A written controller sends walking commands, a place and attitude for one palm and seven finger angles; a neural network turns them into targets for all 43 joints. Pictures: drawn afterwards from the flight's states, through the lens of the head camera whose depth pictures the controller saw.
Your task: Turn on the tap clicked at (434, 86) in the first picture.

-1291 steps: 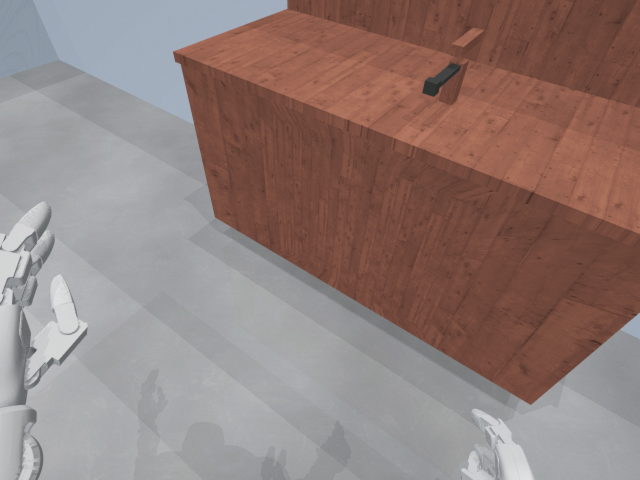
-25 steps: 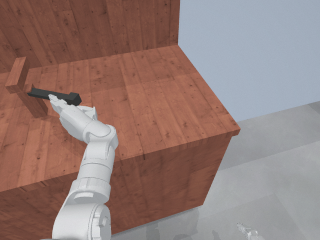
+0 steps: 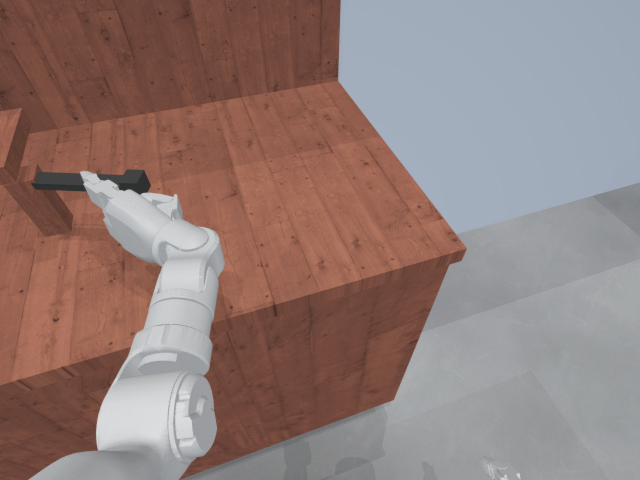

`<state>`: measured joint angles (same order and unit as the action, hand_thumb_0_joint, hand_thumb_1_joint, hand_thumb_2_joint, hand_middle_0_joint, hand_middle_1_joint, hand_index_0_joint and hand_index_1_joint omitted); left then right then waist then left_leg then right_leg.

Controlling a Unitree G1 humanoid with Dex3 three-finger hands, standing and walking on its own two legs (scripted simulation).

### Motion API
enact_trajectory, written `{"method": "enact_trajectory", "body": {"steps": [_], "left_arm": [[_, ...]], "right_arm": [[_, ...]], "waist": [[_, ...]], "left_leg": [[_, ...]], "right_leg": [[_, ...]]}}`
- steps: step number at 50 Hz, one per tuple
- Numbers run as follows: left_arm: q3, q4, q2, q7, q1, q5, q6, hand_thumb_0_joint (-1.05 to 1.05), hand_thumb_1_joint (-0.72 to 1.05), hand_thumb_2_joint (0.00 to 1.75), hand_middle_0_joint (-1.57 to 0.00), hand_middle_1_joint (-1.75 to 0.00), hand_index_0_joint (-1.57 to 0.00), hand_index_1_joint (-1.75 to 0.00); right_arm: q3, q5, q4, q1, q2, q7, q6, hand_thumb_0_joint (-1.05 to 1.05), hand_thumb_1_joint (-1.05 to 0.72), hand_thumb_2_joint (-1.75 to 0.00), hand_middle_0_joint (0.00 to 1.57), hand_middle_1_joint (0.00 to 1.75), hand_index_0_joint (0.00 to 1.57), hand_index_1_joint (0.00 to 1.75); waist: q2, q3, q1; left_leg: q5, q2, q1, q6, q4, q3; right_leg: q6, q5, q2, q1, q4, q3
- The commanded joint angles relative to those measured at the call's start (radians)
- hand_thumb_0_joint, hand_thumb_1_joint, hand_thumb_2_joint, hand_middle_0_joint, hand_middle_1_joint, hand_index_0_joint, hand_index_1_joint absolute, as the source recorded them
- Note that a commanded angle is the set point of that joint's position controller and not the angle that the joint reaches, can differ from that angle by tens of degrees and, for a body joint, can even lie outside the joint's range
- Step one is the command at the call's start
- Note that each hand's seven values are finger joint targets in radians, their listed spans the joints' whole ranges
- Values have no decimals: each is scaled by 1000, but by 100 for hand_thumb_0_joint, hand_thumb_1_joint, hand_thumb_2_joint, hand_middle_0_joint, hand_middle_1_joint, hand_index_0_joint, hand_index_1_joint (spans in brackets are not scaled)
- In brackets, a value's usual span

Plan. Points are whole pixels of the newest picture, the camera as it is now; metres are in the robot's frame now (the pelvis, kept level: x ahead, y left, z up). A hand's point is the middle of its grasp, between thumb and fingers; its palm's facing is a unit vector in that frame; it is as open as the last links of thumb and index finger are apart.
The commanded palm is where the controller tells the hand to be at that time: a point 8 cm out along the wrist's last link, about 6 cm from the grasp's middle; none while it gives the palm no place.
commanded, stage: lift the hand up off the lever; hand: left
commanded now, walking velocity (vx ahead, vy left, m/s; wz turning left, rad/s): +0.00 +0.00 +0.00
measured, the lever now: (135, 184) +0.47 +0.26 +0.13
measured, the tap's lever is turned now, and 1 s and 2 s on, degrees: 68 76 75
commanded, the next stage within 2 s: none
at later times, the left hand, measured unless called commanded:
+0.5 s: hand (159, 194) +0.45 +0.22 +0.13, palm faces +0.84 -0.54 -0.10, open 8.0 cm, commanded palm +0.40 +0.22 +0.13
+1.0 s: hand (165, 182) +0.46 +0.21 +0.14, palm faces +0.81 -0.57 -0.10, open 7.8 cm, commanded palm +0.40 +0.22 +0.15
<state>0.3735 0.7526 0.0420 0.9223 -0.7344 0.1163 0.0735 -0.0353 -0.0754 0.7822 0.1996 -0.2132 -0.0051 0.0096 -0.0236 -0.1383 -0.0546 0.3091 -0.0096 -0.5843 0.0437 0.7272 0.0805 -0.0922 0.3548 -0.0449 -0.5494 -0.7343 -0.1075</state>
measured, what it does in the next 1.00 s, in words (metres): stands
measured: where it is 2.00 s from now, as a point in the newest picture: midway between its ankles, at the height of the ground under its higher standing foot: outside the picture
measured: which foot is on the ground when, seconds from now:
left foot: down 0.00-1.00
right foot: down 0.00-1.00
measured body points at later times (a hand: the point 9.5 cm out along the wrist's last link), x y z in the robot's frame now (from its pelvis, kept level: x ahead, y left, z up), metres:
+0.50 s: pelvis +0.01 +0.01 +0.00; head +0.02 +0.01 +0.45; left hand +0.40 +0.24 +0.14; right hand +0.08 -0.24 -0.13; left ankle +0.03 +0.15 -0.71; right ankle +0.01 -0.06 -0.71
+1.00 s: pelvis +0.03 +0.02 +0.01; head +0.04 +0.01 +0.46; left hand +0.42 +0.24 +0.15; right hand +0.15 -0.22 -0.11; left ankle +0.03 +0.15 -0.71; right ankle +0.01 -0.06 -0.71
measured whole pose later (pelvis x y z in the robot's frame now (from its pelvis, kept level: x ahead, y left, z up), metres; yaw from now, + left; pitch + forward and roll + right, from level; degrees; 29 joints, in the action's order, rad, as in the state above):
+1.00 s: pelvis +0.03 +0.02 +0.01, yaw -1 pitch +8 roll +0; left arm 0.36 0.65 0.00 0.91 -0.72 0.09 0.18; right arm -0.03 -0.08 0.78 0.20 -0.19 -0.03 0.02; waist -0.03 -0.14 -0.02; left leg 0.32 0.00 -0.49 0.02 0.66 0.05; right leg -0.06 0.35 -0.03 -0.45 -0.66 -0.07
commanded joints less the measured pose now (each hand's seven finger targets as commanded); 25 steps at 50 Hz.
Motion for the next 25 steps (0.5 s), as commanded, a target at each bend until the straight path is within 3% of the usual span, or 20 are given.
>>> {"method": "enact_trajectory", "body": {"steps": [1,3,4,5,7,8,9,13,14,18,19,20,21,22,23,24,25], "left_arm": [[8,-159,231,3,-503,35,-58,0,90,90,-15,-15,-15,-15],[-3,-133,213,4,-512,38,-60,0,90,90,-15,-15,-15,-15],[60,-118,274,8,-480,44,-60,0,90,90,-15,-15,-15,-15],[18,-141,235,6,-507,42,-63,0,90,90,-15,-15,-15,-15],[23,-124,231,10,-511,43,-65,0,90,90,-15,-15,-15,-15],[33,-115,239,10,-490,41,-61,0,90,90,-15,-15,-15,-15],[81,-115,293,14,-479,47,-60,0,90,90,-15,-15,-15,-15],[23,-171,221,12,-483,43,-63,0,90,90,-15,-15,-15,-15],[61,-178,256,14,-450,44,-62,0,90,90,-15,-15,-15,-15],[28,-218,225,12,-448,38,-52,0,90,90,-15,-15,-15,-15],[66,-221,267,11,-419,40,-49,0,90,90,-15,-15,-15,-15],[18,-254,219,7,-437,37,-47,0,90,90,-15,-15,-15,-15],[19,-259,225,6,-445,39,-44,0,90,90,-15,-15,-15,-15],[-14,-261,194,1,-451,41,-41,0,90,90,-15,-15,-15,-15],[-14,-254,196,0,-448,40,-36,0,90,90,-15,-15,-15,-15],[-4,-255,210,-4,-439,43,-33,0,90,90,-15,-15,-15,-15],[-41,-254,172,-10,-446,37,-31,0,90,90,-15,-15,-15,-15]], "right_arm": [[-33,3,-109,-25,-115,6,42,0,-90,-90,20,30,20,30],[-33,-2,-108,-13,-115,1,43,0,-90,-90,20,30,20,30],[-39,-3,-103,-6,-120,3,42,0,-90,-90,20,30,20,30],[-36,-2,-112,-7,-117,0,41,0,-90,-90,20,30,20,30],[-37,-6,-111,10,-116,-6,46,0,-90,-90,20,30,20,30],[-38,-5,-112,13,-117,-7,45,0,-90,-90,20,30,20,30],[-41,-8,-109,15,-126,-5,43,0,-90,-90,20,30,20,30],[-43,-8,-119,28,-119,-16,48,0,-90,-90,20,30,20,30],[-48,-10,-116,31,-125,-16,49,0,-90,-90,20,30,20,30],[-46,-6,-122,25,-120,-23,55,0,-90,-90,20,30,20,30],[-50,-5,-118,21,-126,-19,54,0,-90,-90,20,30,20,30],[-45,-5,-124,15,-120,-22,56,0,-90,-90,20,30,20,30],[-46,-3,-122,14,-118,-23,58,0,-90,-90,20,30,20,30],[-45,-4,-119,8,-116,-24,62,0,-90,-90,20,30,20,30],[-45,-3,-116,10,-118,-24,65,0,-90,-90,20,30,20,30],[-47,-2,-111,2,-122,-20,66,0,-90,-90,20,30,20,30],[-42,0,-112,1,-118,-21,70,0,-90,-90,20,30,20,30]], "waist": [[68,-296,-18],[57,-293,-23],[54,-307,-3],[26,-317,-17],[56,-319,-19],[66,-319,-16],[56,-333,-1],[61,-353,-11],[44,-361,6],[67,-327,0],[60,-329,13],[41,-321,7],[34,-320,5],[27,-295,-4],[48,-291,-6],[24,-268,0],[39,-262,-10]], "left_leg": [[-102,27,60,-63,-39,-68],[-103,27,58,-63,-38,-70],[-108,26,57,-63,-40,-67],[-116,26,70,-63,-41,-71],[-120,24,68,-64,-39,-74],[-119,24,60,-63,-39,-74],[-128,24,61,-64,-43,-72],[-176,20,99,-62,-46,-80],[-192,19,109,-62,-50,-76],[-184,17,111,-61,-60,-85],[-189,17,113,-62,-65,-81],[-193,18,123,-61,-72,-85],[-189,16,130,-60,-71,-85],[-187,15,138,-60,-72,-88],[-179,14,138,-61,-75,-86],[-170,14,142,-60,-83,-82],[-163,14,151,-60,-89,-80]], "right_leg": [[99,-224,77,172,162,109],[99,-227,73,163,159,107],[93,-217,67,172,155,100],[92,-220,67,164,151,100],[97,-240,65,169,153,97],[98,-243,65,178,154,97],[94,-246,61,189,149,96],[95,-310,56,207,144,86],[87,-306,48,210,139,78],[91,-300,50,222,158,80],[86,-294,47,232,158,80],[85,-295,47,226,159,78],[83,-280,47,222,162,78],[82,-269,45,205,169,76],[83,-256,44,205,173,75],[77,-230,41,193,179,71],[78,-213,40,184,182,68]]}}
